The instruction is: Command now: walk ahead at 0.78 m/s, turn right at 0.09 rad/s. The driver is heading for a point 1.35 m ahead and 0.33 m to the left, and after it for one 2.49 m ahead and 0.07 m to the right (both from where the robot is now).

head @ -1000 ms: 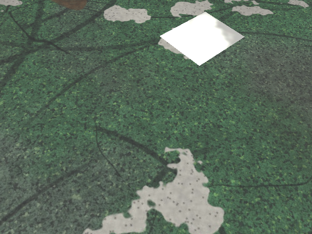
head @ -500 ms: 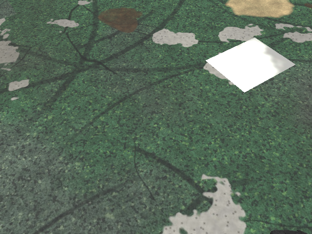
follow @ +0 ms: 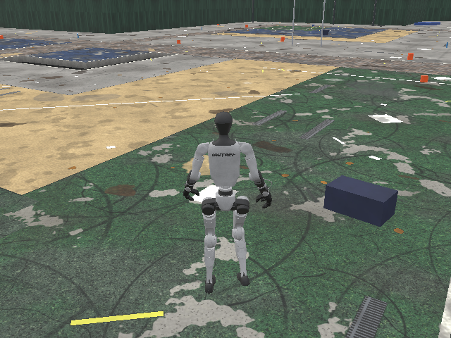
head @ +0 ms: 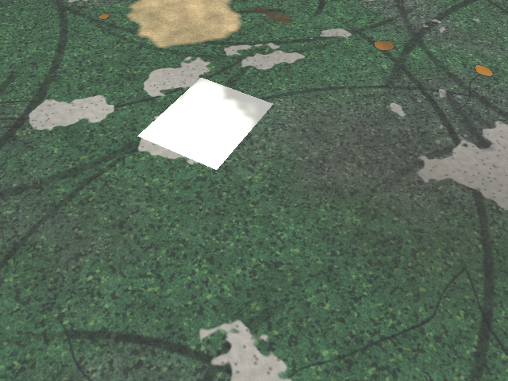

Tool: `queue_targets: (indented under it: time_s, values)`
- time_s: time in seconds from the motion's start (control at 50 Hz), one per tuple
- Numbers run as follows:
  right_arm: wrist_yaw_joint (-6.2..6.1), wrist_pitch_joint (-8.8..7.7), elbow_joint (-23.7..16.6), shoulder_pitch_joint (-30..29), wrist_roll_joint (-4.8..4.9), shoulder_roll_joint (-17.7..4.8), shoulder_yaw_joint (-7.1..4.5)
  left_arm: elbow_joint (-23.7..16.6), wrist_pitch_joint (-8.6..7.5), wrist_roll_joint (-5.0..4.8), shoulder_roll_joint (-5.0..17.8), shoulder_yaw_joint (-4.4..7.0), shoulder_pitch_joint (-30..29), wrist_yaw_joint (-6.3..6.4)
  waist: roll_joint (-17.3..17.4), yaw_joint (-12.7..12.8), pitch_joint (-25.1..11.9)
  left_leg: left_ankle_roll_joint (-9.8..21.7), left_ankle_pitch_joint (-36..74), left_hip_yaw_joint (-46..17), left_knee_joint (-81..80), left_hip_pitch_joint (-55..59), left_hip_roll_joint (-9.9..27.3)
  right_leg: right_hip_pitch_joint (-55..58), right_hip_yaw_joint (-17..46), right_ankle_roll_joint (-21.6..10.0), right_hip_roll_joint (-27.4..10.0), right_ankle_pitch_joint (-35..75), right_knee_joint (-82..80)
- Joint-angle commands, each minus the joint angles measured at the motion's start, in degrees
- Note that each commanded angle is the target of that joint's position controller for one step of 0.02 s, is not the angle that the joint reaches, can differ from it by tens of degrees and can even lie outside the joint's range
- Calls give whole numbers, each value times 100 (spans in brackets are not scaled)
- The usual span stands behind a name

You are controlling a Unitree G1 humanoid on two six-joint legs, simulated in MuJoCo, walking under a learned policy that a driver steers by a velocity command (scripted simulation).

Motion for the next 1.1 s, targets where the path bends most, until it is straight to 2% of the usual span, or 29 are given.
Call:
queue_targets:
  time_s: [0.02,0.08,0.12,0.16,0.2,0.22,0.24,0.26,0.28,0.32,0.36,0.46,0.54,0.58,0.62,0.64,0.66,0.68,0.7,0.72,0.74,0.76,0.8,0.84,0.88,0.94,1.02,1.06,1.1]
  values:
    - [22,-95,-67,359,123,-733,-118,-480,-180,240,511,40,-399,-184,911,39,528,789,-1870,-2379,-1792,1047,1353,-1828,-369,194,-589,537,193]
    - [51,-95,148,698,154,-717,-131,-741,-211,125,278,-147,-1097,-255,1066,-172,759,959,-823,-1985,-1944,611,1039,-1253,-812,453,-609,740,-992]
    - [31,-36,236,755,131,-921,-212,-842,-251,21,124,-241,-1356,-286,1148,-193,759,977,-353,-1813,-1915,276,969,-457,-997,500,-413,498,-1902]
    - [41,9,315,733,175,-1005,-251,-805,-281,-47,163,-232,-1197,-213,1210,-44,677,963,197,-1797,-1847,-205,1053,707,-1097,432,-269,635,-2506]
    - [57,-35,364,625,239,-1000,-250,-458,-335,-42,421,-99,-209,-7,856,517,266,784,1879,-1527,-896,-681,882,2555,-1082,285,-177,1115,-3100]
    - [94,-116,353,545,305,-936,-238,-224,-379,70,721,35,656,128,448,988,-302,641,2338,-1140,470,-1280,499,3931,-813,155,-515,942,-3031]
    - [90,-194,145,378,343,-564,-133,-143,-397,185,1214,183,1809,246,-429,1570,-1228,505,796,-640,2382,-2154,115,5203,698,-76,-2015,-1168,-3419]
    - [53,-159,-135,514,484,-156,-17,-100,-338,231,1580,238,1776,292,-1505,1262,-1436,430,-1118,-192,3755,-3162,-221,5057,3129,-343,-3188,-3126,-4551]
    - [10,-19,-44,276,342,-461,-61,-153,-323,176,1065,142,1162,303,-710,987,-614,466,-539,-229,4447,-3446,191,4140,3078,-403,-3089,-2865,-4487]
    - [153,88,56,146,189,-399,-62,-66,-355,94,396,-35,808,242,-227,652,125,403,43,-111,4350,-3312,580,3239,1424,-324,-2506,-1231,-4568]
    - [281,237,69,24,96,-240,-29,143,-433,15,235,-83,874,250,-458,476,592,308,167,-20,4346,-3380,791,2784,500,-225,-2193,-397,-4881]
    - [451,354,-450,-1010,89,-95,93,605,-648,-69,94,-107,1087,178,-377,235,1057,303,996,132,4132,-3898,880,2593,-1101,-132,-2041,1980,-5225]
    - [597,326,-799,-1873,100,-67,256,884,-682,-65,295,-90,1094,237,-34,217,1346,606,1659,1148,2225,-2610,586,2134,-2352,112,-1689,4032,-5476]
    - [568,332,-764,-1781,137,-150,261,984,-658,-68,669,-25,1360,289,-168,111,938,844,1581,1624,1845,-1703,37,2644,-2496,215,-1762,7186,-4770]
    - [455,326,-437,-521,164,-525,130,924,-479,-9,1120,91,1166,370,-490,-657,80,1062,958,1551,1778,-348,-350,2951,-2429,234,-1987,8865,-2890]
    - [366,311,-76,719,151,-829,-22,801,-385,17,1234,125,892,377,-530,-1222,-535,1243,695,1252,1612,1057,-459,2505,-2276,143,-2067,8711,-1362]
    - [218,317,261,1543,141,-1150,-215,768,-351,44,1120,110,812,309,-63,-1435,-844,1394,542,730,1091,2542,-383,1410,-2260,193,-1676,6034,644]
    - [82,402,237,1060,252,-1626,-370,586,-412,110,276,-103,753,184,1409,-777,-387,1553,646,-806,1044,3025,545,-494,-2113,351,-593,-257,2990]
    - [81,433,-123,680,38,-2050,-417,-18,-534,-120,352,-170,1240,191,1677,-296,-1718,2584,-100,-3794,-264,4347,1778,-2006,-874,381,-394,-587,4067]
    - [8,434,-139,759,81,-1581,-367,71,-622,-81,649,-165,725,208,351,-536,-1383,2226,-655,-3854,-1035,3831,1803,-2179,-538,294,-773,177,3641]
    - [-61,370,-19,524,65,-1296,-281,169,-623,-159,611,-197,811,214,4,-156,-369,1956,-533,-3320,-1261,2644,1782,-2022,-681,254,-1021,482,3138]
    - [-73,247,21,259,50,-1049,-197,268,-557,-75,499,-243,744,219,-411,117,67,1750,-170,-2796,-1308,1630,1598,-1615,-666,244,-1279,517,2698]
    - [-87,-7,60,34,63,-698,-28,545,-270,4,304,-303,1117,117,-433,514,390,1514,544,-1766,-1544,293,1307,-771,-533,277,-1508,492,2156]
    - [-19,-199,265,173,101,-643,-2,535,-97,-77,181,-311,823,7,-148,535,826,1243,727,-977,-1960,-262,1067,-829,-503,301,-1554,726,1425]
    - [62,-306,399,410,129,-595,11,402,-85,-209,123,-306,139,-35,2,272,1159,701,1947,-56,-2195,-74,682,-1182,-625,172,-1335,1533,490]
    - [78,-419,466,465,207,-467,96,314,-199,-242,-39,-356,-387,-115,173,146,1098,294,3888,939,-2305,311,405,-877,-1263,-47,-1006,2804,-964]
    - [-105,-488,584,604,205,-672,115,441,-274,-233,40,-358,-445,-205,507,231,671,-47,6663,1396,-2118,1650,771,-242,-1851,-340,-470,3588,-2109]
    - [-287,-346,537,437,114,-943,35,697,-204,-196,380,-249,247,-173,859,679,169,-186,8440,1493,-1110,2268,1009,442,-2039,-426,-32,2905,-2113]
    - [-391,-106,341,-184,-30,-1190,-62,1296,-131,-182,877,-4,2293,-90,912,1766,-561,-198,8975,1436,1662,1830,1171,2208,-1768,-761,143,1979,-2056]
